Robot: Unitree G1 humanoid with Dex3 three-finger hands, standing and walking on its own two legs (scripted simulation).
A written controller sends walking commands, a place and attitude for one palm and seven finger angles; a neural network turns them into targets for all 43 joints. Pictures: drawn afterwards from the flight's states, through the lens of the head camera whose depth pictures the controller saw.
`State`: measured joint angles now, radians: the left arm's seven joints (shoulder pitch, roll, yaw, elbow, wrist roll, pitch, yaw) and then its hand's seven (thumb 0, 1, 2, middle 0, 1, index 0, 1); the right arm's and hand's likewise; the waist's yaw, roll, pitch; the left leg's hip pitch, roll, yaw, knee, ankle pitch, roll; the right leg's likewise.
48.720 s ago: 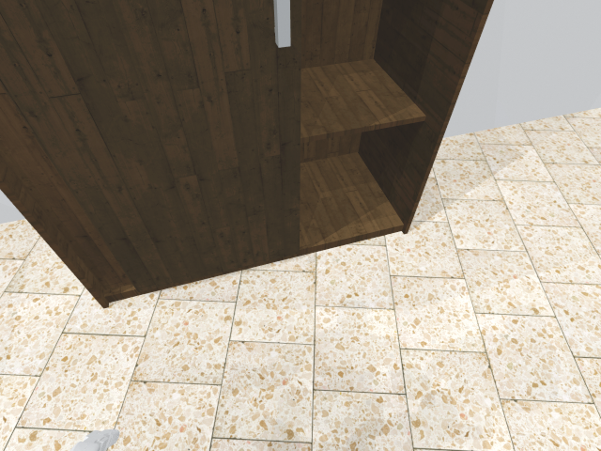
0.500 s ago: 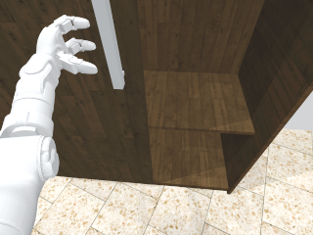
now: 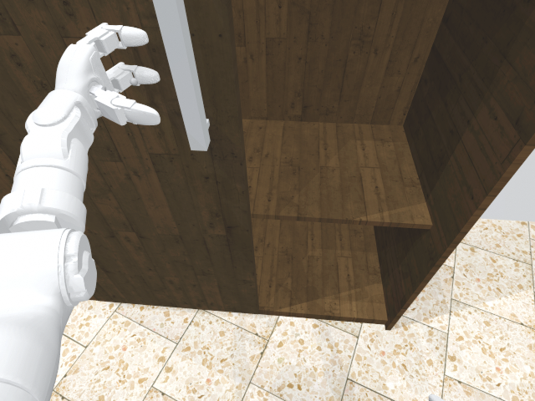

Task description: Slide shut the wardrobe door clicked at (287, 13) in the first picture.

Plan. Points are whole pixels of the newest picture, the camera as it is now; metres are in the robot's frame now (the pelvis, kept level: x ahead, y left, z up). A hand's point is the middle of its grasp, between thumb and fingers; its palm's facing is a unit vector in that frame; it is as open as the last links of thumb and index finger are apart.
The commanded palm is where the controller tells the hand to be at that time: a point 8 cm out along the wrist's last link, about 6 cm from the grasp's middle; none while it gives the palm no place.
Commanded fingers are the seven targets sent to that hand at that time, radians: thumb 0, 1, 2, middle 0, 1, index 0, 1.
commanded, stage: move the hooked fingers beside the handle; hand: left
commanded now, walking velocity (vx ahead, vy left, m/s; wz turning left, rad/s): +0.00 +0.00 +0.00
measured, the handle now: (186, 54) +0.50 +0.13 +0.27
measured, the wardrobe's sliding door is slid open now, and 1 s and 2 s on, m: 0.48 0.48 0.48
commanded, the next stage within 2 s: feel for the door with the fingertips in 1.08 s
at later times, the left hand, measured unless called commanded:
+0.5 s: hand (132, 81) +0.46 +0.19 +0.25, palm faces -0.03 -1.00 -0.04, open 13.6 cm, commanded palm +0.47 +0.23 +0.23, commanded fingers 0.00 -0.50 0.30 -0.30 -1.20 -0.30 -1.20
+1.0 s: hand (135, 83) +0.46 +0.19 +0.25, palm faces -0.02 -1.00 -0.03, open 13.8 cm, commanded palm +0.46 +0.23 +0.23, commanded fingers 0.00 -0.50 0.30 -0.30 -1.20 -0.30 -1.20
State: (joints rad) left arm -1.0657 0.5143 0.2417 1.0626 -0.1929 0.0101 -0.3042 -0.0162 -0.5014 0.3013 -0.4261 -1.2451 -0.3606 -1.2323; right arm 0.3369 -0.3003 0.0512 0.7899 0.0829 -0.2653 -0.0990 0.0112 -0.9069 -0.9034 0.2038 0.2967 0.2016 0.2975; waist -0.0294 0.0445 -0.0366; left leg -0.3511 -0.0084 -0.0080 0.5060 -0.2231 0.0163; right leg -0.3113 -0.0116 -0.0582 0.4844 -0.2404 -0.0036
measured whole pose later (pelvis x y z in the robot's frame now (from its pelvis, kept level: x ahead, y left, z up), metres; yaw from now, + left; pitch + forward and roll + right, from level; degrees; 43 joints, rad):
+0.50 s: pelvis +0.00 +0.00 +0.00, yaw +0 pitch +5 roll -1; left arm -1.08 0.54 0.25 1.07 -0.19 0.02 -0.32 -0.02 -0.50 0.30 -0.46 -1.22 -0.37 -1.23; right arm 0.37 -0.30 0.05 0.78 0.09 -0.24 -0.10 0.01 -0.91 -0.90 0.20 0.30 0.20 0.30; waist -0.04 0.05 -0.05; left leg -0.40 0.00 -0.01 0.54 -0.23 0.01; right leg -0.35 0.00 -0.06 0.51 -0.25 -0.01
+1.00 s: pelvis +0.00 +0.00 +0.00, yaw +0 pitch +4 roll -1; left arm -1.04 0.50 0.26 1.04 -0.18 0.00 -0.28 -0.02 -0.50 0.30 -0.42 -1.24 -0.34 -1.23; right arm 0.36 -0.29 0.05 0.78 0.07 -0.24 -0.08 0.01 -0.91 -0.90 0.20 0.30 0.20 0.30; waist -0.04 0.05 -0.04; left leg -0.36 -0.01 0.00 0.53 -0.24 0.02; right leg -0.32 -0.01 -0.05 0.51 -0.25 0.00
